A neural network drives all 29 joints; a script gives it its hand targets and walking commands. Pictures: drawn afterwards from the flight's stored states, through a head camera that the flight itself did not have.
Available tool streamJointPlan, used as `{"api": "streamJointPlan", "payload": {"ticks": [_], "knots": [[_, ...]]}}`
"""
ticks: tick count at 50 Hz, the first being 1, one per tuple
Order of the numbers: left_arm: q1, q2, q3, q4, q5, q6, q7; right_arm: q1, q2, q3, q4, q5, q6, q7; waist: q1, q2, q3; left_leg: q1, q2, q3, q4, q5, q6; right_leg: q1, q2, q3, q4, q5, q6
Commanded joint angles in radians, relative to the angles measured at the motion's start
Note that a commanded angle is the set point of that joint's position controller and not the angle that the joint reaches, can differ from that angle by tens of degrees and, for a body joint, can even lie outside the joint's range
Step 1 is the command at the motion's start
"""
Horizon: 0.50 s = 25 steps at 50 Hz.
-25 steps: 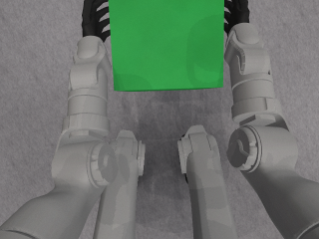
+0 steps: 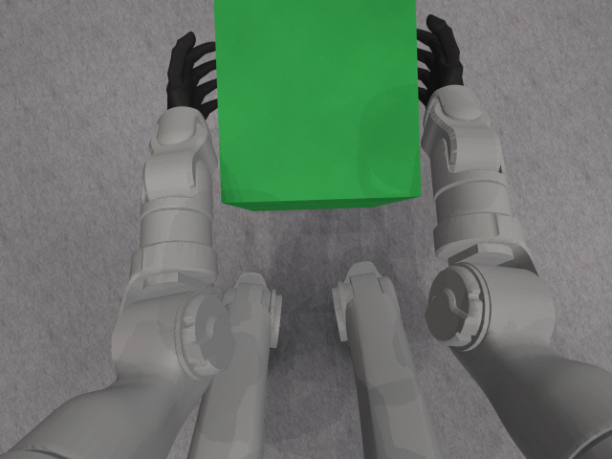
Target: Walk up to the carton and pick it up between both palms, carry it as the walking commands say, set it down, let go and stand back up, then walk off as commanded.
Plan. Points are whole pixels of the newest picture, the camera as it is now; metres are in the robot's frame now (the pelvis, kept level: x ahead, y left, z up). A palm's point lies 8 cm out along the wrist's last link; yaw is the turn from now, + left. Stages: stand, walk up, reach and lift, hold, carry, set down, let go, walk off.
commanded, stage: reach and lift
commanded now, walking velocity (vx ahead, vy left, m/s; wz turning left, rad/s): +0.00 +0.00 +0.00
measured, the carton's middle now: (313, 127) +0.50 -0.04 -0.15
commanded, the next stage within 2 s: none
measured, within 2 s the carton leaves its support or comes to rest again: neither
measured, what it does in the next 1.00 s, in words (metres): rises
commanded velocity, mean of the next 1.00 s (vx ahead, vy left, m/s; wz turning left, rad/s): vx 0.00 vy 0.00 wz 0.00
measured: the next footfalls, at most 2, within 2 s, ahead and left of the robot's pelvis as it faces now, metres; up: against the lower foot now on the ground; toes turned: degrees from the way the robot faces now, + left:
none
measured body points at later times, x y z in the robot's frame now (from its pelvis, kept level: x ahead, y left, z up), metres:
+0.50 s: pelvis +0.02 +0.00 +0.06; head +0.26 -0.03 +0.44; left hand +0.50 +0.11 -0.01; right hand +0.50 -0.18 -0.01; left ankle +0.10 +0.13 -0.46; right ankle +0.12 -0.12 -0.46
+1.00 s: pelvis +0.04 +0.00 +0.12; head +0.24 -0.03 +0.53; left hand +0.48 +0.12 +0.07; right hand +0.48 -0.18 +0.06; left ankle +0.10 +0.13 -0.46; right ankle +0.11 -0.12 -0.46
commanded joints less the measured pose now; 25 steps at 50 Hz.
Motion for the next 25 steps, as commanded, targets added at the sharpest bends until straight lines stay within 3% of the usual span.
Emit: {"api": "streamJointPlan", "payload": {"ticks": [1, 25], "knots": [[-0.661, -0.973, -0.534, 0.06, -0.12, -0.006, -0.226, -0.54, 1.09, 0.492, 0.052, 0.134, 0.001, 0.246, -0.009, -0.054, -1.018, 0.447, -0.061, 0.166, -0.197, 0.172, 0.034, 0.711, 0.052, -0.177, -0.186, 0.184, -0.02], [-0.47, -1.019, -0.584, 0.049, -0.134, -0.023, -0.24, -0.353, 1.157, 0.549, 0.025, 0.127, -0.02, 0.224, 0.008, -0.066, -0.982, 0.61, -0.057, 0.142, -0.358, 0.237, 0.036, 0.913, 0.056, -0.139, -0.354, 0.259, -0.013]]}}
